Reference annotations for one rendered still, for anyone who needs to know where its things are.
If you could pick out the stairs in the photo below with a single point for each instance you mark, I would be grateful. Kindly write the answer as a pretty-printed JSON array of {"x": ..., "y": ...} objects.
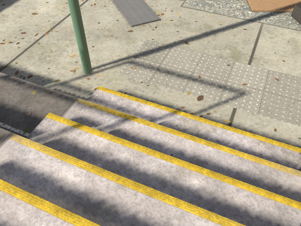
[{"x": 118, "y": 160}]

